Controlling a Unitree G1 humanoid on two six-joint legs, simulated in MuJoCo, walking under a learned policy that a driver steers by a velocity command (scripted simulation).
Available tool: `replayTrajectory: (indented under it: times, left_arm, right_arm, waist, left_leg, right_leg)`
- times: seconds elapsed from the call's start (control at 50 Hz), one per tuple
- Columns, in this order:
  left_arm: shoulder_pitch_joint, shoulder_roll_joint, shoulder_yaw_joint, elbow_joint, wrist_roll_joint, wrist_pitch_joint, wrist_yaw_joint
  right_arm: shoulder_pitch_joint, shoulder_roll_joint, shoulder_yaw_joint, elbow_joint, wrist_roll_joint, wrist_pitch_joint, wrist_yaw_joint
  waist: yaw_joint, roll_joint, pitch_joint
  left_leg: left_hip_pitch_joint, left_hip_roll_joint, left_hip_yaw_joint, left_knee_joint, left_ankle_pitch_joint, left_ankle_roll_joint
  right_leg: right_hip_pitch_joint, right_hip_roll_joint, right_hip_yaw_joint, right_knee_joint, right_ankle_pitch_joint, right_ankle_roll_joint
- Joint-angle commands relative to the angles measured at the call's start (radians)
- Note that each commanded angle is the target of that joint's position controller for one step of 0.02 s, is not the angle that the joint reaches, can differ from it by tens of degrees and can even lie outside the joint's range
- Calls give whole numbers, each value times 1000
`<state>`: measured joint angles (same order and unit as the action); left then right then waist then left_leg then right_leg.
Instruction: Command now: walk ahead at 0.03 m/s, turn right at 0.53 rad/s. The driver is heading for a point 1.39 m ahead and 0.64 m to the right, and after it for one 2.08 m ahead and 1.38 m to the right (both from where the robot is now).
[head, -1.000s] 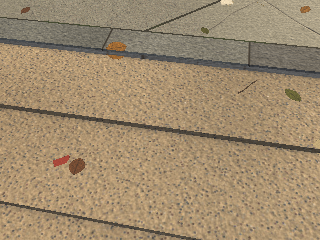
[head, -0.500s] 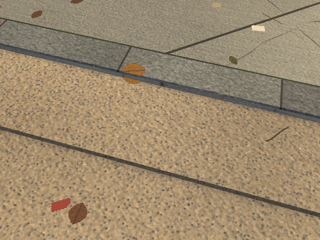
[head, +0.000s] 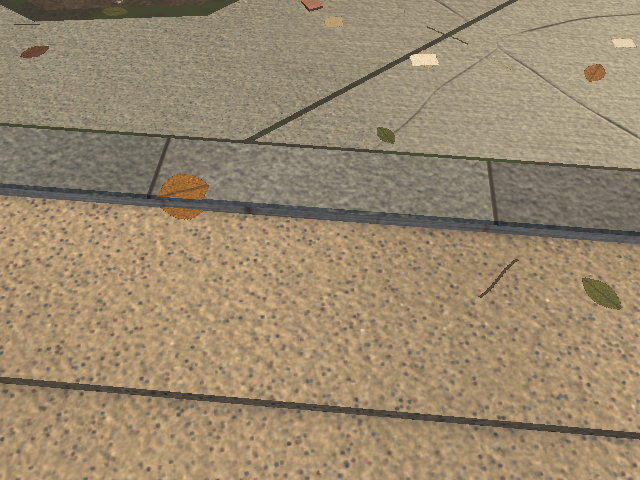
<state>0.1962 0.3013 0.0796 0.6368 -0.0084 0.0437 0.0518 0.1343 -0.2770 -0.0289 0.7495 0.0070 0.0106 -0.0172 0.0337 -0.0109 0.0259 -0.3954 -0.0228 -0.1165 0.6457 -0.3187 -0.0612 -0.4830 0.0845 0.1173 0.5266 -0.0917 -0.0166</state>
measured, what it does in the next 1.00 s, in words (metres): steps on the spot, turning right: right foot, then left foot 0.03 m higher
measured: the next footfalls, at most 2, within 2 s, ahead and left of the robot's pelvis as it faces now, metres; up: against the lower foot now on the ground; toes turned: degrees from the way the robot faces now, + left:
right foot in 0.48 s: -0.06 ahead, -0.08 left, -0.03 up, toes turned -20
left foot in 0.80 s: +0.10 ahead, +0.13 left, +0.01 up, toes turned -35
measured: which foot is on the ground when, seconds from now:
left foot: down 0.00-0.46, up 0.48-0.78, down 0.80-1.00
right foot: down 0.00-0.06, up 0.08-0.46, down 0.48-0.84, up 0.86-1.00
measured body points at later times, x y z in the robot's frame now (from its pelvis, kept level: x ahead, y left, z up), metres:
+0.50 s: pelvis -0.04 +0.03 -0.03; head -0.02 +0.01 +0.42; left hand +0.16 +0.27 -0.12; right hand +0.07 -0.29 -0.12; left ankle +0.01 +0.14 -0.73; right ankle -0.10 -0.06 -0.76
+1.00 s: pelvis +0.01 +0.03 +0.00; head +0.02 +0.04 +0.45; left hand +0.28 +0.17 -0.10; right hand -0.08 -0.25 -0.10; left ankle +0.05 +0.15 -0.74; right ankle -0.09 -0.05 -0.67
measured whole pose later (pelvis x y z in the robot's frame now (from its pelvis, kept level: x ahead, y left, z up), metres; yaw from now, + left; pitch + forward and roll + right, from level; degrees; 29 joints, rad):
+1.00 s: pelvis +0.01 +0.03 +0.00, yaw -34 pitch +2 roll +1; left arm 0.23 0.30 0.06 0.66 -0.03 0.04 0.02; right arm 0.31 -0.23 -0.07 0.74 -0.01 -0.04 -0.01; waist -0.04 -0.05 -0.05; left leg -0.18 -0.01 -0.01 0.43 -0.63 0.20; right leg -0.46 0.03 0.07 1.05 -0.45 0.06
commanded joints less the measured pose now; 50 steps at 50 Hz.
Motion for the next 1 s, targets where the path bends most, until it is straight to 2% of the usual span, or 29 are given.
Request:
replayTrajectory:
  times: [0.02,0.04,0.08,0.1,0.12,0.18,0.24,0.3,0.4,0.44,0.46,0.48,0.5,0.52,0.54,0.58,0.6,0.64,0.7,0.78,0.82,0.84,0.86,0.88,0.9,0.92,0.94,0.98,1.0]
  left_arm:
    - [-35,144,47,-71,-8,11,15]
    - [6,123,47,-72,-17,18,11]
    - [75,61,39,-40,-20,14,-3]
    - [117,96,51,-27,-9,10,-6]
    - [82,139,62,-31,3,19,1]
    - [87,140,53,-26,-1,45,9]
    - [8,107,33,-66,-6,36,-4]
    - [-30,64,12,-99,-10,35,-33]
    - [65,94,24,-80,-16,58,-65]
    - [200,89,35,-10,-17,62,-64]
    - [244,87,38,22,-14,61,-56]
    - [278,128,43,14,-11,50,-48]
    - [176,237,47,-58,24,21,-42]
    - [97,255,59,-83,56,-8,-43]
    - [32,210,44,-83,47,-25,-36]
    - [-45,150,21,-90,20,-31,-17]
    - [-42,142,17,-93,14,-31,-9]
    - [7,131,15,-84,12,-24,3]
    - [107,146,29,-62,-5,-15,8]
    - [100,170,33,-64,-6,-18,-7]
    - [85,106,9,-70,-4,-24,-17]
    - [78,66,-5,-91,-9,-30,-20]
    - [40,24,-20,-101,-9,-40,-22]
    - [-29,26,-21,-115,-4,-50,-23]
    - [-13,32,-15,-97,-1,-52,-26]
    - [26,64,1,-99,-43,-33,-18]
    - [-10,127,16,-78,-35,-25,-12]
    - [33,91,11,-38,-22,-15,-31]
    - [38,79,8,-32,-18,-17,-42]
  right_arm:
    - [134,-81,-33,-4,7,-16,10]
    - [136,-119,-48,11,-10,-19,9]
    - [103,-187,-72,-5,-41,-9,2]
    - [-2,-191,-67,-48,-53,-7,-3]
    - [-50,-191,-69,-65,-52,-8,-5]
    - [-97,-73,-23,-96,-32,-8,-29]
    - [-25,-96,-19,-100,-35,3,-55]
    - [20,-150,-44,-92,-34,16,-54]
    - [-51,-191,-82,-107,-8,13,-24]
    - [-68,-155,-80,-98,0,14,-29]
    - [-45,-110,-72,-82,-7,13,-25]
    - [-54,-57,-62,-95,-27,19,-14]
    - [-63,-33,-55,-156,-25,11,-13]
    - [-119,-88,-62,-188,4,4,-25]
    - [-144,-124,-73,-191,12,2,-32]
    - [-128,-132,-83,-170,-20,5,-48]
    - [-118,-129,-84,-172,-27,6,-45]
    - [-99,-83,-71,-172,-20,3,-34]
    - [-138,-40,-50,-182,-3,-16,-8]
    - [-87,-77,-65,-174,18,-51,18]
    - [42,-90,-81,-121,7,-71,22]
    - [114,-134,-97,-96,-14,-81,23]
    - [232,-157,-108,-68,-22,-85,23]
    - [307,-176,-112,-63,-23,-89,25]
    - [250,-157,-97,-79,-12,-84,20]
    - [137,-185,-105,-79,-21,-74,21]
    - [88,-124,-89,-97,-8,-66,12]
    - [78,-63,-62,-92,-12,-60,-3]
    - [69,-74,-64,-91,-14,-60,-9]
  waist:
    - [-58,-136,-148]
    - [-26,-21,-139]
    - [-13,237,-145]
    - [42,167,-148]
    - [45,141,-140]
    - [38,174,-86]
    - [-15,123,-91]
    - [-52,174,-120]
    - [-12,192,-117]
    - [39,118,-118]
    - [46,8,-77]
    - [40,-165,-37]
    - [-24,-258,-53]
    - [1,-224,-62]
    - [-22,-186,-1]
    - [-50,-115,-2]
    - [-52,-113,-21]
    - [-43,-112,-74]
    - [16,-133,-86]
    - [-1,-198,-24]
    - [-59,-149,-41]
    - [-73,14,-82]
    - [-131,169,-136]
    - [-179,200,-123]
    - [-131,113,-92]
    - [-38,271,-81]
    - [-51,197,-12]
    - [-18,199,-22]
    - [-4,205,-13]
  left_leg:
    - [180,-11,39,-203,140,20]
    - [252,12,30,-249,141,43]
    - [367,294,-216,-320,243,150]
    - [331,356,-237,-318,355,187]
    - [271,365,-241,-345,253,214]
    - [209,250,-38,-302,318,212]
    - [322,229,25,-246,358,221]
    - [408,281,13,-249,313,245]
    - [243,300,65,-230,272,234]
    - [147,248,150,-75,256,187]
    - [42,184,226,92,155,139]
    - [-284,109,243,386,-302,60]
    - [-386,14,139,596,-387,-15]
    - [-369,12,64,696,-337,-21]
    - [-401,35,49,731,-242,-16]
    - [-367,53,36,684,-96,-18]
    - [-336,41,42,667,-49,-25]
    - [-291,28,58,565,-27,-35]
    - [-243,17,80,274,-32,-30]
    - [-28,-19,103,19,-138,9]
    - [217,-29,150,-107,6,41]
    - [378,64,18,-101,-56,97]
    - [501,218,-224,-230,-197,180]
    - [523,352,-430,-359,-168,251]
    - [484,344,-360,-366,-34,241]
    - [425,378,-453,-439,-191,300]
    - [338,348,-381,-456,-269,292]
    - [230,226,-159,-456,-164,244]
    - [199,199,-94,-462,-116,233]
  right_leg:
    - [52,-181,296,-130,-317,-132]
    - [-15,-95,234,-76,-373,-73]
    - [-178,94,58,383,-439,26]
    - [-227,78,65,551,-428,49]
    - [-253,31,25,702,-375,64]
    - [-222,-11,-20,934,-277,132]
    - [-224,-30,-62,751,-167,164]
    - [-146,-78,-97,499,-240,164]
    - [182,-128,-197,165,-337,61]
    - [355,-88,-241,-57,-219,9]
    - [414,-71,-202,-118,-186,-19]
    - [552,-240,78,-57,89,-103]
    - [404,-454,425,-122,359,-313]
    - [304,-511,488,-244,175,-391]
    - [281,-450,413,-254,51,-328]
    - [254,-339,277,-203,47,-217]
    - [258,-313,243,-184,108,-206]
    - [308,-285,203,-154,192,-203]
    - [347,-259,244,-214,-311,-197]
    - [208,-265,333,-245,-546,-196]
    - [82,-193,280,-188,-618,-136]
    - [-64,-130,184,-69,-626,-65]
    - [-165,-48,65,189,-565,-9]
    - [-216,-10,85,401,-573,23]
    - [-185,-20,117,455,-549,36]
    - [-233,-37,47,531,-495,44]
    - [-222,-96,25,566,-435,54]
    - [-79,-82,-75,613,-319,99]
    - [-38,-85,-112,588,-276,113]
